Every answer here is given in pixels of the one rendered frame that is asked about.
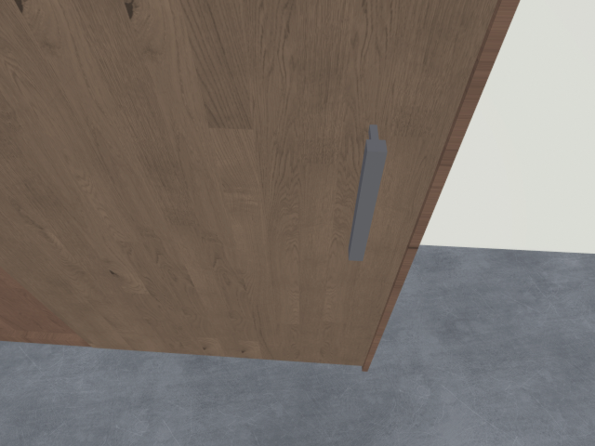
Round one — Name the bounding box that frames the wardrobe door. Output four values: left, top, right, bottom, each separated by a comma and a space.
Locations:
0, 0, 497, 366
0, 267, 77, 335

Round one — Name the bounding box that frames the handle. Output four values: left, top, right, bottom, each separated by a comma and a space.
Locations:
349, 125, 387, 261

